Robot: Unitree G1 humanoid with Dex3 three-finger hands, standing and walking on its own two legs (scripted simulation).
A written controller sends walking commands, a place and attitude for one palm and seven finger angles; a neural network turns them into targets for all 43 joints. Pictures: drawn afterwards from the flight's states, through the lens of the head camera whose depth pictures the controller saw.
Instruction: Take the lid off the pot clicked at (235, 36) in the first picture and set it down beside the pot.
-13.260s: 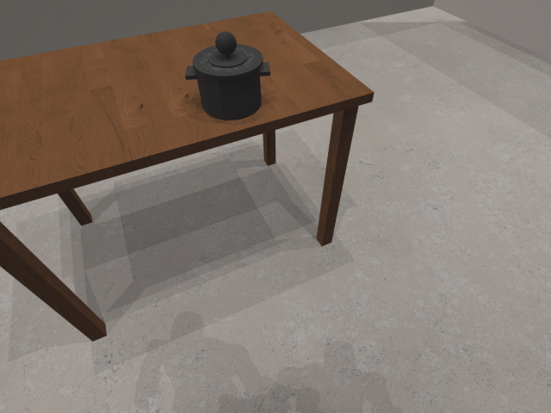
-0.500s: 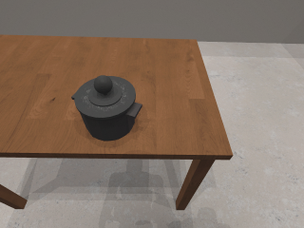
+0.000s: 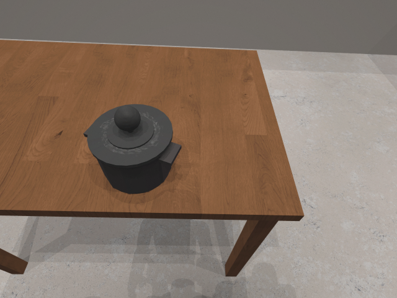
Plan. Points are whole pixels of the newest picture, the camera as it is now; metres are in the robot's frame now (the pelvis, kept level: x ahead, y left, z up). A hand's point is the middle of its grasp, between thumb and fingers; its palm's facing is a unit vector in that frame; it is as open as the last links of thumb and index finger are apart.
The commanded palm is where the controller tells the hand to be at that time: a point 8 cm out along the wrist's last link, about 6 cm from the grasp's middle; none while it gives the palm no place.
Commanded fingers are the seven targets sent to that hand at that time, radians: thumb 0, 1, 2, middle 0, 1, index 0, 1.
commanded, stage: look again from close up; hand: left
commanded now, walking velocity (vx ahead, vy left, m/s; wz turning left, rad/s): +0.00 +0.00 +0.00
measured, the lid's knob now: (127, 118) +0.41 +0.17 +0.14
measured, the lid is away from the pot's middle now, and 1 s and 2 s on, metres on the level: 0.00 0.00 0.00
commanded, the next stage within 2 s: lift the closed hand beside the body in 1.18 s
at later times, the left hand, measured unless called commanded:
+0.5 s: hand out of the picture +0.03 +0.19 -0.17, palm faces +0.02 -0.97 -0.24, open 7.4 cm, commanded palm none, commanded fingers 0.00 0.90 0.90 -0.20 -0.30 -0.20 -0.30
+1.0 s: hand out of the picture +0.01 +0.17 -0.17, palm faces +0.02 -0.97 -0.23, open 7.3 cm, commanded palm none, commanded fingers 0.00 0.90 0.90 -0.20 -0.30 -0.20 -0.30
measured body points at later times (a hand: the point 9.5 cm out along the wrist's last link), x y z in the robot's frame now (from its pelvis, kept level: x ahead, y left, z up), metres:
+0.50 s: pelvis +0.00 +0.01 -0.01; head +0.02 -0.01 +0.44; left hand +0.03 +0.24 -0.15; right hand +0.01 -0.21 -0.17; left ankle -0.06 +0.11 -0.74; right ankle +0.00 -0.12 -0.74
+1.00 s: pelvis -0.01 -0.01 +0.00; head +0.03 -0.03 +0.45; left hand +0.01 +0.22 -0.15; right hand -0.01 -0.23 -0.17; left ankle -0.06 +0.11 -0.74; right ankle +0.00 -0.12 -0.74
